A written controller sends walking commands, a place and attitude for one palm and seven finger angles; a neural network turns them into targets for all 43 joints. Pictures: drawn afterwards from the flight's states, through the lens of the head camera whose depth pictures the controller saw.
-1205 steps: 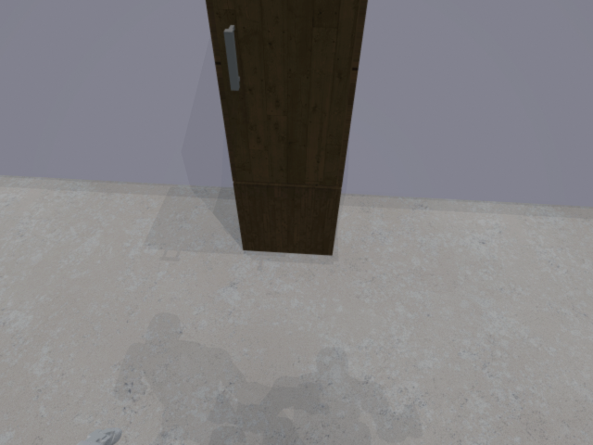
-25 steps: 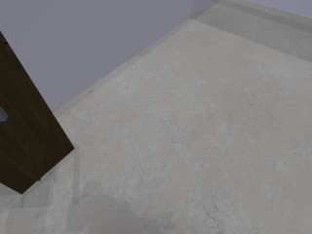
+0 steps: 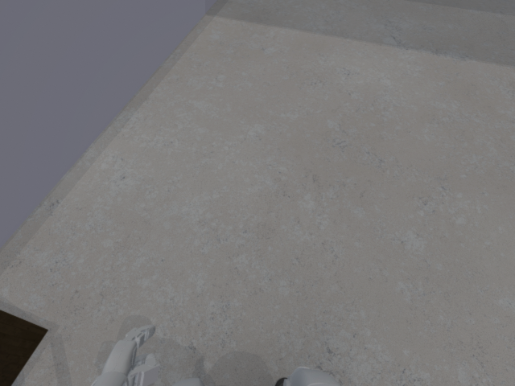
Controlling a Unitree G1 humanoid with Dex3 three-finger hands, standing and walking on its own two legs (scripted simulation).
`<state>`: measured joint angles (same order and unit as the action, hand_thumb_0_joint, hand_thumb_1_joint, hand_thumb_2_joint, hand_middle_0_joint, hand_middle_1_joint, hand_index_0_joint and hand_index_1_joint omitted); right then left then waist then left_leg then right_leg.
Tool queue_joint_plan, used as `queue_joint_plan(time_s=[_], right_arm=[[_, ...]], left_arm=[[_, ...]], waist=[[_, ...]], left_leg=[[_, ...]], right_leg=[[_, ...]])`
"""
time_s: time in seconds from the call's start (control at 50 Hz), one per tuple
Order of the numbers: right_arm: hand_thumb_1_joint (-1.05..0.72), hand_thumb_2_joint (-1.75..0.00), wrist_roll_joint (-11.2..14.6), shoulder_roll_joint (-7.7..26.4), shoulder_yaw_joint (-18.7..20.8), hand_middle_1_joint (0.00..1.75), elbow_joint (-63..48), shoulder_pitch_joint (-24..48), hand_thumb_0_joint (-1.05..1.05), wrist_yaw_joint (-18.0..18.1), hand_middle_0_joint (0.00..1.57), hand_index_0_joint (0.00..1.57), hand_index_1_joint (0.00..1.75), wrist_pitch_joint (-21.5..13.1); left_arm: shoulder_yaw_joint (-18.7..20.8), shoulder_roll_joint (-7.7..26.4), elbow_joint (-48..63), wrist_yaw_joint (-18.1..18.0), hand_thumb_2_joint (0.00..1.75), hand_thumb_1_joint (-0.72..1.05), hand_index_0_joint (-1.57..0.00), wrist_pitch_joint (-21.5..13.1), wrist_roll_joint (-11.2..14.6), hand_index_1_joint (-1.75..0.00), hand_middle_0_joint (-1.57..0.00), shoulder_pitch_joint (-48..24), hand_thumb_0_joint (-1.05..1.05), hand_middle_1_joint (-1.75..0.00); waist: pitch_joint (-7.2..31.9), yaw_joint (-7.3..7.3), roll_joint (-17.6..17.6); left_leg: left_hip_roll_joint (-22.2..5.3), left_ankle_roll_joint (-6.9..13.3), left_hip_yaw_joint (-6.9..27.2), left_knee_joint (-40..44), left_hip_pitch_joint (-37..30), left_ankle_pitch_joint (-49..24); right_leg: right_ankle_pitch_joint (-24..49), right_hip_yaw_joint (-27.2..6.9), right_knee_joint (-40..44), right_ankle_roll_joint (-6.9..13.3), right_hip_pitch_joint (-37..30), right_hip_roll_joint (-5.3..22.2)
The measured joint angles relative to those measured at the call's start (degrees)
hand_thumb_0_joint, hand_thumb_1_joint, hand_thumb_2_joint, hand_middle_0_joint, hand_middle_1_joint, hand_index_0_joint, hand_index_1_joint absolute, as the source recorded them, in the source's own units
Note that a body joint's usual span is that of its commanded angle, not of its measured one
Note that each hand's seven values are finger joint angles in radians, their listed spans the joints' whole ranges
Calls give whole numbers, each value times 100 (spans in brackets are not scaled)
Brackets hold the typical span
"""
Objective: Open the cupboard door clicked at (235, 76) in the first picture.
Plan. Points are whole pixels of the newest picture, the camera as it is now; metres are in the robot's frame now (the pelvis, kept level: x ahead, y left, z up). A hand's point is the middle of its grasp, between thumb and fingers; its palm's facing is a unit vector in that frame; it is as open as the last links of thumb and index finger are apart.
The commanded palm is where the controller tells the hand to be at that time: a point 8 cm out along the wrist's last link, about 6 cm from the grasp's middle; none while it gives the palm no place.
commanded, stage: walk to a spot facing it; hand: left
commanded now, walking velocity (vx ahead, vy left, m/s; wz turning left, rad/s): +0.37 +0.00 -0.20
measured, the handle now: out of the picture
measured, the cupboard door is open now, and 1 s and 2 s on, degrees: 49 49 49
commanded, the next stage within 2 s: turn to face it in 1.18 s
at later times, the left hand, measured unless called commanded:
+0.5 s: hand (153, 323) +0.24 +0.21 -0.17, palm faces -0.03 -0.99 -0.16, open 7.4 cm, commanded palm none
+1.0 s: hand (212, 176) +0.58 +0.11 -0.15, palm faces -0.12 -0.97 -0.21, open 7.2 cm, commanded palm none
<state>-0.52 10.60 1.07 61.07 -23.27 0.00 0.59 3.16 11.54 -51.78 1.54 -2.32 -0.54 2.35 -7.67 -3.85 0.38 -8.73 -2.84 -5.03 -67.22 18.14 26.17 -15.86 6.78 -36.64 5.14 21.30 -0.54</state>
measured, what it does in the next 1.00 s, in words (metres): walks ahead: left foot, then right foot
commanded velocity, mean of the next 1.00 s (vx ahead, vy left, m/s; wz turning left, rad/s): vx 0.38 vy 0.00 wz -0.09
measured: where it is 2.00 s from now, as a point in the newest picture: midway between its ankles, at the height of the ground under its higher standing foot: (278, 221)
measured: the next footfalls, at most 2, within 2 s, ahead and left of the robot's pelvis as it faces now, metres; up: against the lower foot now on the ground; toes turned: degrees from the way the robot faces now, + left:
left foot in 0.38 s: +0.33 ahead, +0.12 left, +0.00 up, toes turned +1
right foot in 0.78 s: +0.48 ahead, -0.17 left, +0.00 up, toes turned -17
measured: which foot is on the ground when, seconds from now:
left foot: up 0.00-0.36, down 0.38-0.80, up 0.82-1.00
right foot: down 0.00-0.38, up 0.40-0.76, down 0.78-1.00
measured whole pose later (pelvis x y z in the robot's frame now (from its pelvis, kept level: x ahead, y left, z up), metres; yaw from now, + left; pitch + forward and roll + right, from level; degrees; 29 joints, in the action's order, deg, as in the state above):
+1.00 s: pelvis +0.48 -0.07 +0.02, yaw -8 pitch +1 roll +0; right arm -1.0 9.4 2.6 61.6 -17.2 -0.8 -0.7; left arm 3.9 10.8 -59.4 -0.6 -4.4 -0.7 12.1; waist -2.3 -2.3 -0.9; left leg -7.1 -2.0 -4.7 -55.5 28.7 18.0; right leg -14.7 8.3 -22.7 2.1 8.8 1.5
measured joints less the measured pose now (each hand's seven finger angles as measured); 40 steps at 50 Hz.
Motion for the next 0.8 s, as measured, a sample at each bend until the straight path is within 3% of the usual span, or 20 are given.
queue_joint_plan(time_s=[0.04,0.08,0.16,0.26,0.34,0.38,0.42,0.46,0.52,0.6,0.66,0.76,0.8], right_arm=[[-90,-90,-28,12,58,30,-130,348,1,9,20,20,30,-14],[-90,-90,-58,6,90,30,-306,659,1,0,20,20,30,-58],[-91,-90,-80,-18,140,30,-547,1134,1,-58,20,20,30,-131],[-91,-90,-68,14,157,30,-638,1609,1,-128,20,20,30,-156],[-91,-90,-64,7,127,30,-666,1897,1,-156,20,20,30,-212],[-90,-90,-106,29,90,30,-724,1957,1,-135,20,20,30,-349],[-90,-90,-151,-27,71,30,-768,1954,1,-78,20,20,30,-463],[-90,-90,-155,-75,44,30,-767,1767,0,-38,20,20,30,-499],[-90,-90,-138,-132,41,30,-588,1340,0,35,20,20,30,-514],[-93,-90,-101,-64,91,30,-206,776,0,73,20,20,30,-444],[-93,-90,-109,10,112,30,-4,420,0,30,20,20,30,-362],[-92,-90,-133,33,96,30,231,-104,1,-5,20,20,30,-276],[-91,-90,-87,9,76,30,337,-282,1,-21,20,20,30,-243]], left_arm=[[-24,-58,-133,-69,90,91,-20,27,-6,-30,-20,233,1,-30],[-22,-116,-291,-101,90,91,-20,22,-15,-30,-20,481,0,-30],[89,-19,-499,-141,90,95,-20,-90,-8,-30,-20,865,-1,-30],[37,-10,-771,-130,90,93,-20,-159,-25,-30,-20,1351,-1,-30],[-7,-48,-983,-150,90,92,-20,-157,-29,-30,-20,1744,0,-30],[-14,-101,-1084,-148,90,91,-20,-122,-8,-30,-20,1961,0,-30],[-34,-95,-1189,-125,90,91,-20,-26,22,-30,-20,1951,1,-30],[-25,-82,-1214,-112,90,91,-20,49,-10,-30,-20,1840,1,-30],[17,-73,-1059,-47,90,91,-20,115,-68,-30,-20,1486,1,-30],[18,-136,-722,29,90,91,-20,118,-88,-30,-19,1042,1,-30],[24,-141,-587,60,90,91,-20,117,-95,-30,-19,777,1,-30],[40,-7,-521,85,90,91,-20,96,-107,-30,-19,433,1,-30],[54,57,-488,63,90,91,-20,-41,-125,-30,-19,356,1,-30]], waist=[[50,3,-9],[141,17,-44],[331,187,-60],[446,447,-21],[453,618,-100],[474,631,-84],[394,603,-197],[393,564,-260],[392,540,-258],[412,519,-137],[426,398,-52],[438,136,-35],[445,121,-56]], left_leg=[[11,-11,127,-125,575,-340],[6,-39,164,268,978,-600],[50,-68,219,1209,1392,-1115],[214,-26,150,2264,1315,-1362],[466,120,-29,3116,890,-1353],[544,349,-81,3600,524,-1694],[592,505,-198,3214,468,-1503],[629,524,-268,3207,237,-1191],[679,435,-259,3713,-225,-1200],[663,419,-283,4416,-831,-1261],[619,333,-363,4667,-1199,-1133],[483,70,-499,4479,-1638,-548],[351,44,-498,3648,-1465,-93]], right_leg=[[104,-87,449,-53,-333,-83],[195,-182,883,-23,-633,-136],[207,-320,1471,-5,-1145,-225],[-83,-453,1777,-79,-1764,-285],[-557,-553,1657,-208,-2182,-216],[-979,-590,869,-276,-2037,-196],[-1179,-635,-1148,-289,-1329,-101],[-1069,-631,-2750,-301,-574,-19],[-495,-566,-3426,-393,333,236],[11,-498,-2232,-501,910,578],[309,-375,-1090,-527,940,692],[529,-98,175,-443,431,540],[549,-60,333,-293,169,438]])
